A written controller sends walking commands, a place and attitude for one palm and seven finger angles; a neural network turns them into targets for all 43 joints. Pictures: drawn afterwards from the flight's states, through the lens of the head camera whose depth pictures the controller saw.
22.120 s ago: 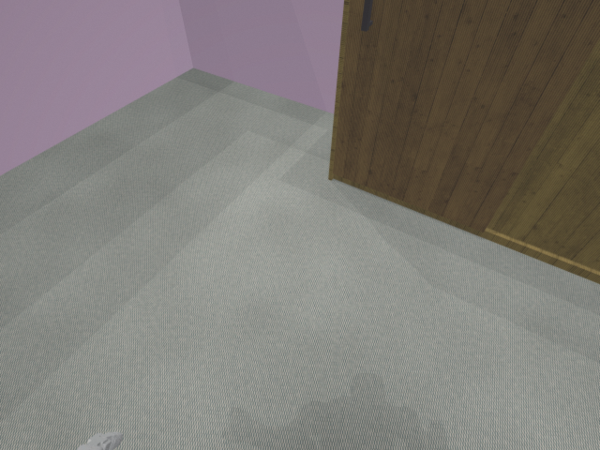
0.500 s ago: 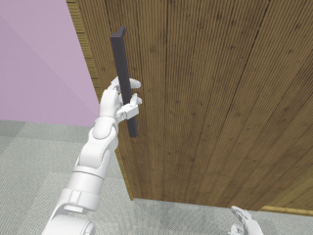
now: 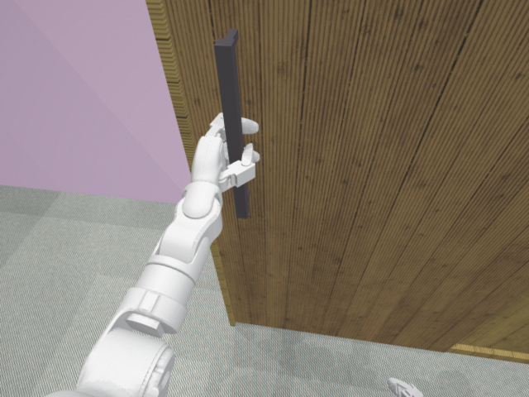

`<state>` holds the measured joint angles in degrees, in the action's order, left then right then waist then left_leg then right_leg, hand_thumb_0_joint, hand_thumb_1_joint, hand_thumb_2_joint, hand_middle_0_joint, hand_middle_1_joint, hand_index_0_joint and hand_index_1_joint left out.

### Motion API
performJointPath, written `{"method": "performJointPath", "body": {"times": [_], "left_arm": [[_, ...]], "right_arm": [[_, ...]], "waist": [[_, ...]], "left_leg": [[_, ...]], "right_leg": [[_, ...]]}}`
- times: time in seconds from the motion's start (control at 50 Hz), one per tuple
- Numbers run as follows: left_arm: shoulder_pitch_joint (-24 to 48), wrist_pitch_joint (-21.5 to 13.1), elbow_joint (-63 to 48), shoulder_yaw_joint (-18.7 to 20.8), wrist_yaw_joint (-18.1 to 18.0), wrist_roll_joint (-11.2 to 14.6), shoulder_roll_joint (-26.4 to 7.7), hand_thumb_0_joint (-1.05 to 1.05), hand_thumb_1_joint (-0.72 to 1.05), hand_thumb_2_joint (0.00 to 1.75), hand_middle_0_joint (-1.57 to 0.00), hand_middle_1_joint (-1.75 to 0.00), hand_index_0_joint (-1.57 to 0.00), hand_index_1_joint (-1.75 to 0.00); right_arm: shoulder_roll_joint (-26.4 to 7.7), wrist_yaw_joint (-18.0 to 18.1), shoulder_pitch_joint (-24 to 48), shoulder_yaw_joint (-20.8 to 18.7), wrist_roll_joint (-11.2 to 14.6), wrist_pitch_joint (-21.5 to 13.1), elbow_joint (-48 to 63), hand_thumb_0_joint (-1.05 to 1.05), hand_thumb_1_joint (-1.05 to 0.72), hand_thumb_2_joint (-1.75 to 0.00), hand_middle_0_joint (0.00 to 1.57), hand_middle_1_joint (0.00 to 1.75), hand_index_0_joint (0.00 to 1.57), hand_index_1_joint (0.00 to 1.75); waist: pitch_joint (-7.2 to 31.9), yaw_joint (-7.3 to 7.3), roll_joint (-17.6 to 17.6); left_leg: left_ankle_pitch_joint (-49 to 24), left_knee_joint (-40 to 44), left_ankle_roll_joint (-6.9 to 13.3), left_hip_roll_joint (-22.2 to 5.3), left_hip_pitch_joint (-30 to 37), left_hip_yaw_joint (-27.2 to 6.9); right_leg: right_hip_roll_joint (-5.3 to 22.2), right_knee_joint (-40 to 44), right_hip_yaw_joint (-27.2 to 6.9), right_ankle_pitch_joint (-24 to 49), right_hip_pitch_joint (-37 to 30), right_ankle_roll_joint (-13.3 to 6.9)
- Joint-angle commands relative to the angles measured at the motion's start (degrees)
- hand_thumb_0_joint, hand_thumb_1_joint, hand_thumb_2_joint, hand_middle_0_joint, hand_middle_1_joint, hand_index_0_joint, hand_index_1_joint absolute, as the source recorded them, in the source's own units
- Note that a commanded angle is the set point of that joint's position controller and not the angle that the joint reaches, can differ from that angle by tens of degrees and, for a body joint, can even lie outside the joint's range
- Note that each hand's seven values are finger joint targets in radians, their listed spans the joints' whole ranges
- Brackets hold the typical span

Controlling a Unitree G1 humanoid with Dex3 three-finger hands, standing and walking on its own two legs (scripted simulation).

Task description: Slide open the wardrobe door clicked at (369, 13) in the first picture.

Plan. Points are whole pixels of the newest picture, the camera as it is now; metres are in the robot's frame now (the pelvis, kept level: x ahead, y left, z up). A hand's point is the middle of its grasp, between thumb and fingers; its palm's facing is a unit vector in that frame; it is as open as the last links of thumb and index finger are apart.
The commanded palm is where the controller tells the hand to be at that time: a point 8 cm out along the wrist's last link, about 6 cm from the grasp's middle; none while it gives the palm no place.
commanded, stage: tug the door sideways, standing still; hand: left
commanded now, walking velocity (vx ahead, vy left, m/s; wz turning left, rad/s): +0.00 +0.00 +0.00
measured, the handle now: (238, 140) +0.46 +0.09 +0.16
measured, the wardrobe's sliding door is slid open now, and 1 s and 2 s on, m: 0.00 0.01 0.22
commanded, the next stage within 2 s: step sideways, sliding the door along in 0.12 s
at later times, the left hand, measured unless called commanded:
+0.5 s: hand (248, 167) +0.41 +0.06 +0.15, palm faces -0.01 -1.00 -0.10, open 5.6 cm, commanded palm +0.39 +0.08 +0.16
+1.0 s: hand (265, 164) +0.42 +0.04 +0.15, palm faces +0.30 -0.95 -0.08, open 6.0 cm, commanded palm +0.38 +0.01 +0.16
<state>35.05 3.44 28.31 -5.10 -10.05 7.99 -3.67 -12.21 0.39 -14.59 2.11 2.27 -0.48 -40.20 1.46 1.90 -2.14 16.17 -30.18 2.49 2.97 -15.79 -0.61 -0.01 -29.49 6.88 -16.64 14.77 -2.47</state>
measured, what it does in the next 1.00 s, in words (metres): steps to the right: right foot, then right foot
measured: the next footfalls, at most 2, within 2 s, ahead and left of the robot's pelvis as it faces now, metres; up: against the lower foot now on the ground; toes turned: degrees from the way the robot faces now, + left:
right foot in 0.66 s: +0.06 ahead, -0.22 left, +0.00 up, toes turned -5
right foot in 1.00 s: +0.13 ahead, -0.32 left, +0.00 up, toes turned +2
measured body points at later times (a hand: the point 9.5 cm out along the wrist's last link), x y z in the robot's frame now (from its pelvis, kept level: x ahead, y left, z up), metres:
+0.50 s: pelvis -0.01 -0.02 +0.00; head +0.03 -0.03 +0.45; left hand +0.40 +0.12 +0.15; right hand +0.12 -0.24 -0.13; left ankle -0.01 +0.09 -0.73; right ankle -0.02 -0.13 -0.70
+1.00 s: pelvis +0.02 -0.16 -0.02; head +0.12 -0.16 +0.42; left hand +0.40 +0.09 +0.15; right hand +0.24 -0.36 -0.13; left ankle +0.00 +0.06 -0.73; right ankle +0.06 -0.29 -0.74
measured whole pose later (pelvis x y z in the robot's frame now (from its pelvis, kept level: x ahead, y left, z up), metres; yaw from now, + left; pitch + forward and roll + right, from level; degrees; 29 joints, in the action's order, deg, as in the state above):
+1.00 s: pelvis +0.02 -0.16 -0.02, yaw +2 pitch -3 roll -1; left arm 33.0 -2.4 10.3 5.4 -8.7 6.0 -12.6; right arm -12.3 1.1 -4.8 -2.0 2.9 -2.9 -33.5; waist -15.8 7.7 -3.1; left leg 21.1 -37.7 -6.9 -10.7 -13.7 -3.1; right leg 1.2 -39.4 2.5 -14.8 19.2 -0.4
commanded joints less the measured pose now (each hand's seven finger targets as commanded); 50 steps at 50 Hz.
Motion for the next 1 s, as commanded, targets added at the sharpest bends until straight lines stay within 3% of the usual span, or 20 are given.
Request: {"method": "performJointPath", "body": {"times": [0.0,0.2,0.22,0.24,0.28,0.34,0.36,0.42,0.58,0.62,0.7,0.74,0.76,0.78,0.8,0.82,0.86,0.92,0.96,0.98], "left_arm": [[34.26,-5.45,-14.72,-10.97,5.46,0.33,11.44,0.00,0.90,0.90,-0.45,-1.40,-0.45,-1.40],[38.68,-7.37,-9.62,-8.90,4.78,0.35,9.73,0.00,0.90,0.90,-0.45,-1.40,-0.45,-1.40],[37.31,-10.68,-12.12,10.74,3.06,-3.00,-19.69,0.00,0.90,0.90,-0.45,-1.40,-0.45,-1.40],[33.45,-11.64,-10.82,3.13,4.20,-2.93,-9.80,0.00,0.90,0.90,-0.45,-1.40,-0.45,-1.40],[32.24,-13.18,-12.74,-0.61,5.83,-2.49,-5.89,0.00,0.90,0.90,-0.45,-1.40,-0.45,-1.40],[32.86,-13.40,-14.31,-1.10,6.29,-2.28,-5.59,0.00,0.90,0.90,-0.45,-1.40,-0.45,-1.40],[32.89,-13.18,-14.55,-0.18,6.22,-2.18,-6.77,0.00,0.90,0.90,-0.45,-1.40,-0.45,-1.40],[32.84,-12.55,-17.74,-1.36,6.13,-2.24,-4.91,0.00,0.90,0.90,-0.45,-1.40,-0.45,-1.40],[33.13,-12.68,-22.04,-8.90,7.38,-3.10,2.83,0.00,0.90,0.90,-0.45,-1.40,-0.45,-1.40],[32.71,-12.84,-24.35,-10.64,7.43,-3.49,4.49,0.00,0.90,0.90,-0.45,-1.40,-0.45,-1.40],[29.06,-12.81,-27.83,-6.13,6.17,-4.61,-2.03,0.00,0.90,0.90,-0.45,-1.40,-0.45,-1.40],[28.87,-13.48,-31.33,-6.81,6.38,-4.51,-1.07,0.00,0.90,0.90,-0.45,-1.40,-0.45,-1.40],[29.57,-13.72,-33.28,-7.23,6.29,-4.42,-0.79,0.00,0.90,0.90,-0.45,-1.40,-0.45,-1.40],[28.41,-13.80,-35.69,-7.60,6.78,-3.62,0.18,0.00,0.90,0.90,-0.45,-1.40,-0.45,-1.40],[28.92,-14.22,-37.01,-8.61,7.79,-2.31,1.37,0.00,0.90,0.90,-0.45,-1.40,-0.45,-1.40],[31.20,-15.56,-39.73,-8.52,8.42,-3.17,0.58,0.00,0.90,0.90,-0.45,-1.40,-0.45,-1.40],[29.90,-15.81,-40.33,-6.07,7.97,-2.81,-1.25,0.00,0.90,0.90,-0.45,-1.40,-0.45,-1.40],[26.76,-14.36,-40.49,-5.95,7.45,-3.72,-1.34,0.00,0.90,0.90,-0.45,-1.40,-0.45,-1.40],[24.97,-13.55,-41.06,-5.88,7.39,-4.90,-2.49,0.00,0.90,0.90,-0.45,-1.40,-0.45,-1.40],[23.22,-13.23,-40.45,-6.04,7.17,-5.79,-3.13,0.00,0.90,0.90,-0.45,-1.40,-0.45,-1.40]], "right_arm": [[-6.09,-0.18,4.33,-2.31,0.24,-3.62,7.48,0.00,-0.90,-0.90,0.20,0.30,0.20,0.30],[-6.64,-0.13,3.28,-2.31,0.24,-4.40,6.16,0.00,-0.90,-0.90,0.20,0.30,0.20,0.30],[-9.29,2.40,5.56,-2.74,0.08,-3.18,6.69,0.00,-0.90,-0.90,0.20,0.30,0.20,0.30],[-7.22,3.22,6.11,-2.26,-0.01,-2.30,6.55,0.00,-0.90,-0.90,0.20,0.30,0.20,0.30],[-6.71,4.34,8.14,-2.23,0.15,-2.28,8.25,0.00,-0.90,-0.90,0.20,0.30,0.20,0.30],[-6.34,5.37,8.99,-2.94,-0.86,-2.20,8.74,0.00,-0.90,-0.90,0.20,0.30,0.20,0.30],[-6.35,5.45,8.63,-3.25,-0.99,-2.03,8.84,0.00,-0.90,-0.90,0.20,0.30,0.20,0.30],[-6.29,5.02,8.49,-3.49,-0.60,-1.90,8.30,0.00,-0.90,-0.90,0.20,0.30,0.20,0.30],[-6.24,3.89,10.29,-3.97,0.41,-2.53,10.46,0.00,-0.90,-0.90,0.20,0.30,0.20,0.30],[-5.59,3.70,11.74,-3.90,0.96,-2.81,11.45,0.00,-0.90,-0.90,0.20,0.30,0.20,0.30],[-4.24,3.76,12.14,-4.85,0.97,-2.86,9.88,0.00,-0.90,-0.90,0.20,0.30,0.20,0.30],[-3.17,3.62,12.64,-4.52,0.50,-3.19,9.44,0.00,-0.90,-0.90,0.20,0.30,0.20,0.30],[-3.70,3.73,12.11,-4.84,0.28,-3.44,8.71,0.00,-0.90,-0.90,0.20,0.30,0.20,0.30],[-6.15,3.66,11.36,-5.86,0.02,-3.38,9.58,0.00,-0.90,-0.90,0.20,0.30,0.20,0.30],[-7.05,2.59,11.79,-6.54,-0.39,-3.04,10.96,0.00,-0.90,-0.90,0.20,0.30,0.20,0.30],[-5.73,1.52,12.47,-6.34,-0.36,-3.21,11.17,0.00,-0.90,-0.90,0.20,0.30,0.20,0.30],[-6.83,0.53,11.84,-7.05,0.35,-3.41,11.60,0.00,-0.90,-0.90,0.20,0.30,0.20,0.30],[-6.77,0.37,12.90,-6.52,0.79,-4.87,13.91,0.00,-0.90,-0.90,0.20,0.30,0.20,0.30],[-6.53,1.09,13.57,-5.71,1.31,-6.21,14.44,0.00,-0.90,-0.90,0.20,0.30,0.20,0.30],[-4.98,1.51,13.77,-5.22,1.24,-6.66,14.44,0.00,-0.90,-0.90,0.20,0.30,0.20,0.30]], "waist": [[17.61,-7.19,2.52],[16.81,-7.76,3.12],[13.08,-3.21,3.43],[11.27,-3.97,6.10],[12.05,-4.17,1.22],[12.59,-4.47,-4.45],[12.69,-4.41,-2.35],[13.36,-4.56,0.00],[11.99,-5.16,-8.82],[12.26,-4.42,-5.18],[12.68,-3.78,14.19],[12.38,-3.92,10.99],[13.89,-5.49,6.15],[17.40,-5.96,-4.53],[18.42,-5.13,-14.15],[15.69,-4.56,-13.45],[15.85,-4.69,-11.06],[17.19,-4.02,-11.42],[16.43,-3.61,-5.59],[15.66,-4.17,2.76]], "left_leg": [[-19.12,1.78,-1.76,-3.82,16.44,-5.07],[-16.01,2.15,-2.35,-3.86,15.42,-5.58],[-7.84,5.07,1.32,-8.31,6.30,-6.19],[-3.03,5.85,1.86,-8.01,5.17,-5.33],[0.37,8.01,2.65,-11.70,6.80,-9.06],[-0.62,11.17,8.15,-21.78,15.29,-21.98],[-4.32,11.18,9.93,-23.66,18.84,-25.14],[-22.97,6.02,11.03,-25.48,26.48,-20.60],[-23.15,-0.42,5.46,-20.22,14.71,-6.06],[-18.25,-5.25,3.74,-17.62,7.93,-3.28],[4.13,-20.17,-2.61,-5.25,-3.20,1.99],[8.67,-14.21,-2.06,-6.39,-3.06,1.78],[-1.10,-4.37,-1.14,-8.88,5.47,1.37],[-25.53,3.51,3.59,-18.51,20.28,-9.80],[-45.88,3.90,9.24,-30.83,28.83,-21.89],[-49.37,1.32,11.98,-31.73,32.12,-20.68],[-48.88,-2.56,9.56,-28.79,33.07,-13.31],[-41.11,-5.89,3.23,-21.16,24.02,-1.26],[-30.24,-11.87,0.03,-14.95,16.18,3.41],[-20.45,-16.56,-1.95,-10.25,8.89,4.86]], "right_leg": [[-1.15,2.36,-3.72,15.12,4.58,0.14],[-1.24,2.02,-3.82,12.53,6.47,0.19],[2.04,2.38,-7.90,6.72,2.84,1.38],[2.57,2.75,-7.67,6.06,0.21,2.12],[2.04,-2.01,-7.06,3.76,1.51,1.83],[0.08,-16.56,-7.95,-7.79,11.79,1.41],[0.07,-20.05,-8.75,-11.53,15.50,1.24],[1.26,-20.92,-9.61,-11.66,18.68,1.13],[-0.45,-6.40,-2.79,-1.47,0.97,1.46],[0.72,-2.64,-4.17,7.54,-6.40,0.76],[12.49,1.67,-19.05,35.44,-12.73,-6.18],[13.13,-2.89,-15.96,42.41,-13.28,-5.85],[11.12,-9.92,-11.55,41.47,-8.36,-3.48],[4.89,-20.40,-5.79,26.95,5.68,1.72],[0.85,-30.64,-6.52,-8.74,17.73,3.37],[3.22,-32.05,-11.01,-14.36,22.62,1.94],[3.66,-25.68,-11.52,-12.56,20.93,1.07],[-0.04,-9.54,-3.31,-0.64,1.65,1.88],[0.62,0.23,-2.01,19.98,-9.18,2.79],[6.40,2.21,-7.82,37.79,-13.11,1.44]]}}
